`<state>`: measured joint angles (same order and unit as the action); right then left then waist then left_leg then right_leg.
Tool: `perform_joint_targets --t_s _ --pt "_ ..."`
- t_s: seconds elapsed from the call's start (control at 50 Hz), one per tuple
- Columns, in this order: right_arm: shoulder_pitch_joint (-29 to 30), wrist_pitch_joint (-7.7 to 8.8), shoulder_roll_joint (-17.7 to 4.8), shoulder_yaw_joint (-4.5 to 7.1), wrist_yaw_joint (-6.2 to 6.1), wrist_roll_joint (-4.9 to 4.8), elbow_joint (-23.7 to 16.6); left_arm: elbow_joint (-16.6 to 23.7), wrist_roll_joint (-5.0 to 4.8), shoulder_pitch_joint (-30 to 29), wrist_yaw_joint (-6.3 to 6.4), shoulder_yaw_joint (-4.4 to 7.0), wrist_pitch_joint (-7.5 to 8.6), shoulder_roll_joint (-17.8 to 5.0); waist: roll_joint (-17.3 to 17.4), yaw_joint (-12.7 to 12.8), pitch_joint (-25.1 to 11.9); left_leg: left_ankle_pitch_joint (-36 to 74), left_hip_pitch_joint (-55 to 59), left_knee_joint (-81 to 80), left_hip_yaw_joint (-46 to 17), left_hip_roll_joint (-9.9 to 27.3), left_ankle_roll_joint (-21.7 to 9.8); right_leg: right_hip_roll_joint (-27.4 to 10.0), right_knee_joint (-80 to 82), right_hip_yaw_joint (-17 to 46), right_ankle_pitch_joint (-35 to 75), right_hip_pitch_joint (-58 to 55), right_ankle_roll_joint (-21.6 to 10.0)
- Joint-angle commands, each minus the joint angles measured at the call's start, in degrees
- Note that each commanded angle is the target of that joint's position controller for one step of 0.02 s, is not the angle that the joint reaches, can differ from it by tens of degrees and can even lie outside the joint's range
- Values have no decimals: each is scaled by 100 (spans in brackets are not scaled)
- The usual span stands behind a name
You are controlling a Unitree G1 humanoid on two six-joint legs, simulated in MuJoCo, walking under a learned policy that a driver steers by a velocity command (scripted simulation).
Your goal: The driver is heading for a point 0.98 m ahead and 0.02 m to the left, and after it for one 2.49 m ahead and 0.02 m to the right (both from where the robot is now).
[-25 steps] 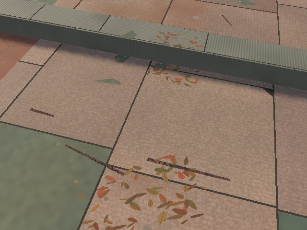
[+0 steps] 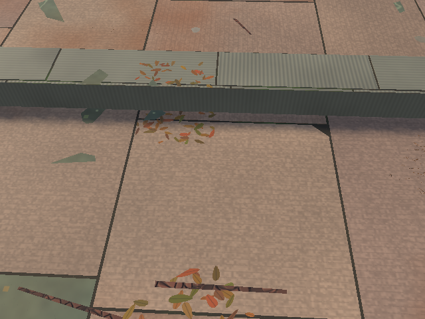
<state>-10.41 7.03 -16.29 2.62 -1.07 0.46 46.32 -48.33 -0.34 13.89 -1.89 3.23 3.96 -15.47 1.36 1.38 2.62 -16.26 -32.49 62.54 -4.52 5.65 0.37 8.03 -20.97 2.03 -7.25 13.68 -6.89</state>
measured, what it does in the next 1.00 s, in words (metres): walks ahead: left foot, then right foot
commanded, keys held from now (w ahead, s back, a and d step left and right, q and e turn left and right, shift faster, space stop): w+e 0.16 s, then w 0.40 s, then no key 0.20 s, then q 0.24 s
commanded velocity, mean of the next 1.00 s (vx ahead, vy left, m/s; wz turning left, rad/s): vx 0.38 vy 0.00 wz -0.16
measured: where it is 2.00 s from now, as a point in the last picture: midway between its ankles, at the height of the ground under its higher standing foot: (220, 271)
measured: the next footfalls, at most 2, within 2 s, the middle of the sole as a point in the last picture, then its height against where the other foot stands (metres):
left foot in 0.28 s outside the picture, level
right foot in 0.76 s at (278, 291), level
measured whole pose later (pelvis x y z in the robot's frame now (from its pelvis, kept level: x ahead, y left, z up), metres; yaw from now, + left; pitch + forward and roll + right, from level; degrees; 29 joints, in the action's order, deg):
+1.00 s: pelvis +0.46 -0.04 +0.00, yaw -7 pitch +1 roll +0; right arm -14.5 -2.0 -17.1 3.3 -2.8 -0.5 47.8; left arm -45.8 1.5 6.2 0.2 1.9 2.1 -13.3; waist 2.3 -0.9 2.6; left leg -25.0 -29.7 58.9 -2.0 3.4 4.1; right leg 0.3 -24.3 -5.4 -6.0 19.6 -3.4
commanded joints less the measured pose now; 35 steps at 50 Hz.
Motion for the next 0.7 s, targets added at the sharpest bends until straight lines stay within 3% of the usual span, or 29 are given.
perform_joint_targets --t_s 0.02,0.08,0.12,0.16,0.2,0.24,0.26,0.28,0.3,0.32,0.34,0.36,0.38,0.4,0.42,0.46,0.52,0.56,0.64,0.7 --pt "-73 -78 -489 151 -63 92 -395 495 -15 -258 139 210 114 -908 -334 -201 -54 794 -180 -869 45 94 254 -1474 1241 1571 211 452 -1001" --pt "660 -31 -326 84 -26 81 -636 451 -66 88 226 247 50 -999 -389 84 -34 1987 112 -2336 90 -184 320 -1181 1056 1304 202 554 -689" --pt "1057 11 -277 47 35 12 -772 391 -112 361 255 260 4 -1021 -428 267 -106 2402 453 -2897 146 -387 335 -1178 946 1378 56 503 -581" --pt "1289 37 -379 59 87 -58 -890 329 -148 567 269 256 -43 -981 -471 337 -136 2327 456 -3210 20 -454 314 -1295 688 1660 -85 114 -547" --pt "1323 88 -511 79 159 -72 -930 283 -126 712 295 228 -84 -891 -535 329 -204 2068 406 -3497 -55 -442 218 -1495 293 1904 -9 -483 -513" --pt "1149 146 -626 111 200 -68 -914 248 -66 782 309 233 -113 -899 -713 212 -254 1552 638 -3602 7 -446 31 -1684 -59 2095 468 -851 -454" --pt "806 169 -680 147 190 -52 -834 252 -53 749 299 219 -127 -863 -785 10 -363 1411 1119 -3813 133 -508 -131 -1603 -339 2072 958 -895 -378" --pt "186 199 -879 234 156 8 -708 287 -22 736 264 149 -115 -690 -713 -287 -830 1398 2132 -3841 48 -349 -405 -1304 -1116 1854 1467 -767 -231" --pt "-776 195 -1204 316 117 64 -608 403 76 754 244 44 -93 -458 -165 -675 -1686 1378 3641 -3630 -900 563 -822 -945 -2674 1393 681 -47 -30" --pt "-1340 93 -1579 456 167 45 -269 410 -111 1609 214 -51 -16 -139 1808 -363 -2240 115 5366 -4142 -3442 1633 -1756 -106 -4420 720 -2150 2018 385" --pt "-1287 69 -988 322 216 -103 -334 336 -180 1439 232 22 19 -694 1183 -518 -1808 -1071 5224 -4491 -3951 1674 -1615 -465 -5064 993 -2512 2798 395" --pt "-968 46 -680 237 207 -115 -393 440 -195 754 229 101 31 -966 583 -626 -1005 -959 4544 -4580 -3114 1431 -1370 -656 -5208 960 -1992 3035 397" --pt "-644 12 -644 199 207 -54 -459 537 -134 365 243 86 41 -889 123 -521 -604 -259 3878 -4696 -2475 1192 -1262 -867 -5073 710 -1577 2926 434" --pt "-468 -11 -562 171 212 -30 -438 612 -43 130 231 95 66 -811 29 -423 -275 423 3389 -4840 -2051 992 -1269 -1041 -4721 594 -1293 2890 471" --pt "-398 -9 -496 133 211 24 -427 636 -20 151 206 100 66 -725 198 -273 -262 867 3090 -4955 -1717 827 -1222 -1218 -4480 509 -1114 2631 485" --pt "-443 1 -446 119 231 -19 -349 621 -31 251 178 58 35 -503 397 -182 -320 1402 2833 -5144 -1293 651 -1274 -1302 -4088 306 -1037 2388 562" --pt "-596 -14 -710 189 193 -88 -215 824 27 -232 167 -28 25 -316 319 -256 -188 1849 2666 -5418 -884 670 -1394 -1406 -3154 132 -567 2521 705" --pt "-681 -64 -797 207 161 -103 -146 917 28 -589 138 -72 51 -251 287 -350 -153 1940 2601 -5490 -539 543 -1305 -1378 -2382 45 104 2357 732" --pt "-1046 -184 -856 187 113 -119 103 1063 24 -1129 67 -79 121 -261 368 -501 -180 3314 2525 -5112 1 374 -1041 -981 -1280 -185 1186 1504 722" --pt "-1003 -266 -893 183 78 -151 196 1111 41 -1149 7 -7 136 -451 462 -321 -321 3408 2871 -4608 -101 526 -821 -898 -865 -20 1079 1149 499"
Keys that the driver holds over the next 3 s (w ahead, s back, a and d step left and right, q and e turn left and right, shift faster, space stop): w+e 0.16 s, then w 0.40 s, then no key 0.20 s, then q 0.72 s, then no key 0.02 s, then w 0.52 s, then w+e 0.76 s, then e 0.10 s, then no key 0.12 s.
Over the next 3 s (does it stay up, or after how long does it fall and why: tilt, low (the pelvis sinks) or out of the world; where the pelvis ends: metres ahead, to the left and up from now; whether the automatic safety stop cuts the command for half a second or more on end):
stays up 1.10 0.05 0.00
